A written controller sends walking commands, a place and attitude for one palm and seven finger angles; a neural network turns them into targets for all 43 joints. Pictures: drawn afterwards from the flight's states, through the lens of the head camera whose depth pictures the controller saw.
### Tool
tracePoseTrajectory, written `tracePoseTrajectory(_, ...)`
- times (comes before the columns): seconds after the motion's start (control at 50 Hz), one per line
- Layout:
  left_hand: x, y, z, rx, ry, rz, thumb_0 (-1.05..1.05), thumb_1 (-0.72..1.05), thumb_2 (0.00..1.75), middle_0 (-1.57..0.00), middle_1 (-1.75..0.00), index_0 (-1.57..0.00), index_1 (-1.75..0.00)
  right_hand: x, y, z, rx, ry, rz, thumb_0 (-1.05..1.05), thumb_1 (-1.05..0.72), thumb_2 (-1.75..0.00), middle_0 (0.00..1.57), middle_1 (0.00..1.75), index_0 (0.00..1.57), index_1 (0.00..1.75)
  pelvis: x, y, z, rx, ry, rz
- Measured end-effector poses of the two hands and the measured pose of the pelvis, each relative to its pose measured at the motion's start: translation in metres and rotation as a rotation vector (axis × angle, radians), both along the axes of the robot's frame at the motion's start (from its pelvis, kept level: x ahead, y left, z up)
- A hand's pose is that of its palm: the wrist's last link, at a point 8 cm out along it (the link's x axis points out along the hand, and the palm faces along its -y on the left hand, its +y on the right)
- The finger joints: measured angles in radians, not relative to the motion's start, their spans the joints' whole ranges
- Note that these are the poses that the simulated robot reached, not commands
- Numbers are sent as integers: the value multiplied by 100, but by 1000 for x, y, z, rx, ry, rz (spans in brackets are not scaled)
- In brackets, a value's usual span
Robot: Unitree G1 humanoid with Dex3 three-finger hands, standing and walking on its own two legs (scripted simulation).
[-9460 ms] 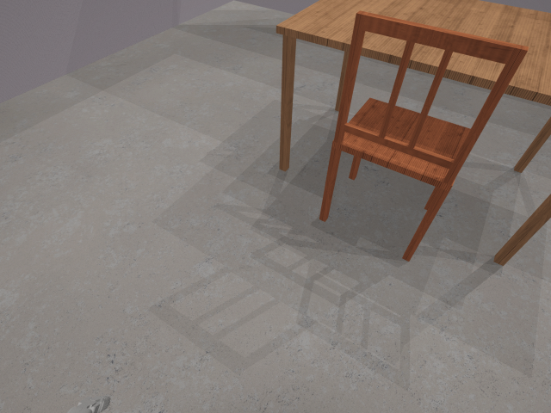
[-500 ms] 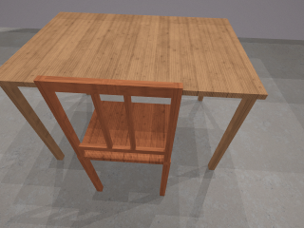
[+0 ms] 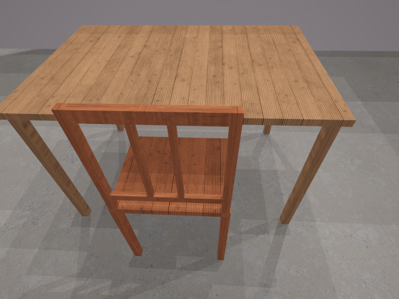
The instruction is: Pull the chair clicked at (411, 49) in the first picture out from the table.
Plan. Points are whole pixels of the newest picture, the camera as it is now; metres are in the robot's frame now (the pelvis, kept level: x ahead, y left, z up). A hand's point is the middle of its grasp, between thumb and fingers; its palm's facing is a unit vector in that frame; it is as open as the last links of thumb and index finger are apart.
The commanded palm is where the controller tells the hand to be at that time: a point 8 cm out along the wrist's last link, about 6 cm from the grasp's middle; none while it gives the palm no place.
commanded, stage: look again from close up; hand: left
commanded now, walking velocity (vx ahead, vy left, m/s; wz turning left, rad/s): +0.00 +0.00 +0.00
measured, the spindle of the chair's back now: (141, 164) +0.48 +0.19 -0.05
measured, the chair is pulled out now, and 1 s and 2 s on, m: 0.00 0.00 0.00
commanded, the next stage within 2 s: raise the hand toward the chair's back in 0.56 s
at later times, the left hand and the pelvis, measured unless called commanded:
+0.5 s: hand out of the picture +0.01 +0.18 -0.17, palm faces +0.00 -0.98 -0.20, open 7.3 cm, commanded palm none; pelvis +0.01 +0.01 +0.00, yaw -1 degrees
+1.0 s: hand (134, 265) +0.20 +0.14 -0.02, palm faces -0.03 -1.00 +0.01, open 8.5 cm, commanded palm +0.13 +0.22 -0.06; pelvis -0.02 +0.00 -0.06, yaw +1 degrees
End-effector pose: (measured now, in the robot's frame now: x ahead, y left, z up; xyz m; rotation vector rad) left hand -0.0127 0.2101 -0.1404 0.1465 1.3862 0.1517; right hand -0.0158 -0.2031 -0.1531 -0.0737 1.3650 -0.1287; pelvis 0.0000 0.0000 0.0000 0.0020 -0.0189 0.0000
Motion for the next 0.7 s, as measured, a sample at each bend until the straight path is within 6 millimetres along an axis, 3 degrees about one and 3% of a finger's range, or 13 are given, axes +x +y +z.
tracePoseTrajectory(0.12,26,23,7,42,-64,-16,1,92,90,-20,-30,-20,-30,4,3,1,1,-11,9,1,-92,-90,20,30,20,30,2,6,1,10,-6,-8)
tracePoseTrajectory(0.26,39,27,9,41,-83,-31,1,91,90,-20,-30,-20,-30,6,3,3,-8,0,12,0,-91,-90,20,30,20,30,3,9,3,14,-8,-15)
tracePoseTrajectory(0.68,9,9,0,-10,19,-17,1,91,90,-20,-30,-20,-30,14,-3,8,-29,21,10,0,-91,-90,20,30,20,30,6,7,4,6,-6,-23)
tracePoseTrajectory(0.7,14,12,4,0,-7,22,2,92,90,-20,-30,-20,-30,16,-6,10,-42,-3,9,1,-91,-90,20,30,20,30,5,7,4,4,-7,-20)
